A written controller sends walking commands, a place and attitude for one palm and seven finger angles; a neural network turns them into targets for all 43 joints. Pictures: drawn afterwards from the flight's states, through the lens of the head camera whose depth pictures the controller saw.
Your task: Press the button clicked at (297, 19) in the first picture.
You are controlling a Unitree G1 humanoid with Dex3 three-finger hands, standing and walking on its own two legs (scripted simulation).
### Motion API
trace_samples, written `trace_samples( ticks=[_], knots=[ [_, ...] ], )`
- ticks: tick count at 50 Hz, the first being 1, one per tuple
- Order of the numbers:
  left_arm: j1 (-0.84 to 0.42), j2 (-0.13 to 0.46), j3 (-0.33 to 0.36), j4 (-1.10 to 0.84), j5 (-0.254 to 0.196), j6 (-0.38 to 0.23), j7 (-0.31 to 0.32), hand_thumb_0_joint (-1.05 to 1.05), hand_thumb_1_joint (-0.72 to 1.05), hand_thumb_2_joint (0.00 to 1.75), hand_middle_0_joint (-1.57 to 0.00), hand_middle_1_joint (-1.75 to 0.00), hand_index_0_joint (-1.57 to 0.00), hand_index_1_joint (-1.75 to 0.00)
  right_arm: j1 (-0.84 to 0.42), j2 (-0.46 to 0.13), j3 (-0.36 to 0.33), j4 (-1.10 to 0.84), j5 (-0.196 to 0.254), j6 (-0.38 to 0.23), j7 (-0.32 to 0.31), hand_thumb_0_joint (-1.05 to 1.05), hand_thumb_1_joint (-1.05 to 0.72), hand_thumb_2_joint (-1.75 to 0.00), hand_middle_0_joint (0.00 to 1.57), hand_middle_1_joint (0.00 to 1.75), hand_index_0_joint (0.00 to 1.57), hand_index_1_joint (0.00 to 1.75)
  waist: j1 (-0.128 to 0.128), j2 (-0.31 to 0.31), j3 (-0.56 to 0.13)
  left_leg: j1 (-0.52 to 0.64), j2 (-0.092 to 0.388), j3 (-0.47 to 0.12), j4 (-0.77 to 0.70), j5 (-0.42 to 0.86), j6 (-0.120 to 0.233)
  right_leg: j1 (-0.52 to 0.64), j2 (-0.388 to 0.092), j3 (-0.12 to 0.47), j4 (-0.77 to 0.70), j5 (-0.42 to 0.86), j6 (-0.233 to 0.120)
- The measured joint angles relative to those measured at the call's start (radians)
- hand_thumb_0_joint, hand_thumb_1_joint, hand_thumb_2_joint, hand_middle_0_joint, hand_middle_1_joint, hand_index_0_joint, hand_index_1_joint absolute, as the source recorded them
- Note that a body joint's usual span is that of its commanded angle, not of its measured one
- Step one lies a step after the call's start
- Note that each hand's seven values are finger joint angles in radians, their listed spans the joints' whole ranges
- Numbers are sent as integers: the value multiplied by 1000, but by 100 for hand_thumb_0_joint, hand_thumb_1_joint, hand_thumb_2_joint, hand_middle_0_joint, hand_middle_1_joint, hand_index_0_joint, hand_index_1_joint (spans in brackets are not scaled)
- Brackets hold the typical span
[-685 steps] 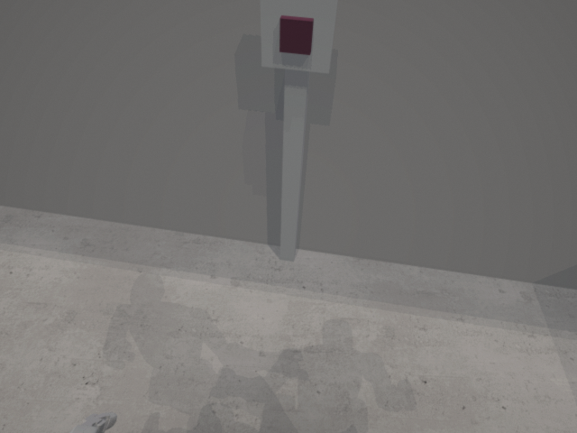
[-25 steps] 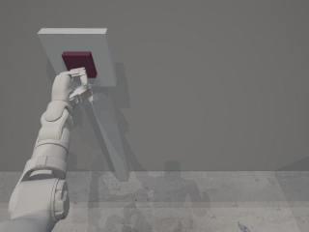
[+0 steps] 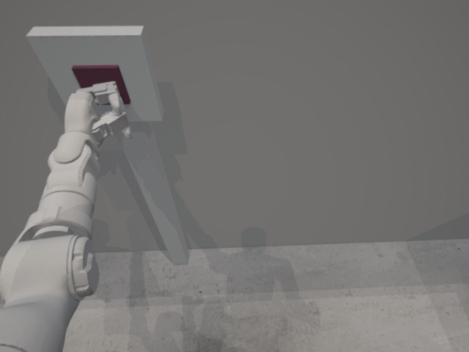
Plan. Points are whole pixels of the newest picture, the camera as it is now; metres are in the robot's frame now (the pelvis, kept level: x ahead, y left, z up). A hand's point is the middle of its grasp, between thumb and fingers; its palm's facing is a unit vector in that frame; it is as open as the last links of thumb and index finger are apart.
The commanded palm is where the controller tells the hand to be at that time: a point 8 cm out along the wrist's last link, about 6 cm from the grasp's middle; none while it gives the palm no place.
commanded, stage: press the button with the knuckle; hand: left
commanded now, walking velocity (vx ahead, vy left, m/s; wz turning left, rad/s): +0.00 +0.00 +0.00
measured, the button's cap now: (104, 82) +0.53 +0.21 +0.18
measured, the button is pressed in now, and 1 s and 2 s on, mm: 10 0 0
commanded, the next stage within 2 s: hold the button down briefly in 0.12 s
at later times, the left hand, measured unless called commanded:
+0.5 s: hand (122, 114) +0.48 +0.18 +0.15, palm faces +0.02 -1.00 +0.00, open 2.9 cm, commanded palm +0.48 +0.23 +0.15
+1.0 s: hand (120, 124) +0.46 +0.18 +0.15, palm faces +0.02 -1.00 +0.01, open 2.8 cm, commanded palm +0.42 +0.23 +0.15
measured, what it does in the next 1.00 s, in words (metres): stands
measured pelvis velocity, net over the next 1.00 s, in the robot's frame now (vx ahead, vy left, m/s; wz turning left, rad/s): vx -0.01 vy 0.01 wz -0.02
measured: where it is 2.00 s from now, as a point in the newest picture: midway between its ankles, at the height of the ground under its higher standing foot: outside the picture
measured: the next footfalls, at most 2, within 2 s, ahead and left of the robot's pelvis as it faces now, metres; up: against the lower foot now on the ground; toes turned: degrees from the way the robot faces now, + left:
none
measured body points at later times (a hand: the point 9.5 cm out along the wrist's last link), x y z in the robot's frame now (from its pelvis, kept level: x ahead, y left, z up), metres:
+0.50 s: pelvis -0.02 +0.01 -0.01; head +0.04 +0.01 +0.44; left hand +0.47 +0.23 +0.15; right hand -0.02 -0.27 -0.12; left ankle +0.02 +0.10 -0.73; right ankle -0.02 -0.09 -0.73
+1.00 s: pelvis -0.01 +0.01 +0.00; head +0.02 +0.01 +0.44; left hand +0.45 +0.23 +0.15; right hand +0.02 -0.26 -0.12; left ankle +0.02 +0.10 -0.73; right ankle -0.02 -0.09 -0.73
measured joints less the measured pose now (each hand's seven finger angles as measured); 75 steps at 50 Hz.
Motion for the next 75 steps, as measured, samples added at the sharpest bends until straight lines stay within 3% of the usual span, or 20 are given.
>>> trace_samples(
  ticks=[15, 29, 37, 45, 54, 66, 75],
  knots=[
    [-131, 69, -5, 146, 21, -19, -29, -2, 76, 95, -129, -150, -137, -150, -9, -11, 17, -4, -2, -33, -5, 0, -91, -90, 20, 30, 20, 30, -33, -4, 5, -83, 4, -15, 38, 14, 3, -74, 3, -15, 27, 15, 1],
    [-169, 81, -3, 179, 30, -29, -9, -2, 75, 96, -129, -150, -138, -150, 28, -13, 21, 5, -13, -59, 1, 0, -91, -90, 20, 30, 20, 30, -49, -4, 2, -129, 3, -15, 63, 18, 8, -118, 1, -16, 52, 19, 6],
    [-137, 66, 20, 150, 26, -26, -5, -2, 75, 95, -129, -150, -136, -150, 42, -9, 17, -4, -20, -58, 9, 0, -91, -90, 20, 30, 20, 30, -45, -3, -8, -123, 4, -5, 64, 14, 11, -118, 1, -6, 56, 18, 7],
    [-19, 18, 18, 33, 4, -28, -5, -3, 77, 92, -129, -150, -132, -150, 37, -3, 10, -29, -12, -48, 11, 0, -91, -90, 20, 30, 20, 30, -19, 2, -18, -74, 6, 9, 53, 1, 12, -75, 3, 11, 46, 10, 9],
    [119, -40, -6, -144, -24, 23, 6, -1, 85, 90, -130, -150, -131, -150, -12, 3, 6, -67, 4, -41, 9, 1, -91, -90, 20, 30, 20, 30, 15, 8, -22, -10, 3, 21, 26, -11, 12, -17, 1, 24, 23, 0, 10],
    [384, -121, -56, -508, -63, 132, 11, 1, 89, 90, -129, -150, -130, -150, -92, 12, 4, -110, 16, -25, 8, 1, -91, -90, 20, 30, 20, 30, 74, 8, -24, 97, -6, 19, -20, -24, 4, 88, -4, 24, -17, -18, 7],
    [477, -141, -99, -670, -86, 223, 9, 2, 89, 90, -130, -150, -131, -150, -163, 14, 14, -119, 22, -17, -12, 1, -91, -90, 20, 30, 20, 30, 106, 10, -7, 138, -14, -5, -43, -13, -2, 138, -9, 0, -38, -18, 1]
  ],
)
